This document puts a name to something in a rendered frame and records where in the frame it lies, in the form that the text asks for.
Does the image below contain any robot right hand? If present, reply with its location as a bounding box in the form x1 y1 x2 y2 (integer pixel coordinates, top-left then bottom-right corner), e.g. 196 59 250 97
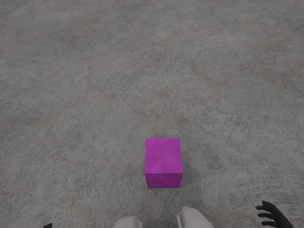
256 200 294 228

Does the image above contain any left robot thigh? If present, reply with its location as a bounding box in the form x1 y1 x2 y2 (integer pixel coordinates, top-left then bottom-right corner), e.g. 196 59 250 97
112 217 143 228

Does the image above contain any robot thigh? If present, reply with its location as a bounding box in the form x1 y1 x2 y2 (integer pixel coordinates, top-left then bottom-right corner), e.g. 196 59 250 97
176 208 215 228
112 217 143 228

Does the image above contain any carton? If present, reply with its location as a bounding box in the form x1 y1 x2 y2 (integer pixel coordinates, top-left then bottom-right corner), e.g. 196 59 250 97
144 138 183 188

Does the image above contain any right robot thigh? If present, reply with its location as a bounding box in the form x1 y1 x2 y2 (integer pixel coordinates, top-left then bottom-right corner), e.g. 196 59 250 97
176 208 215 228

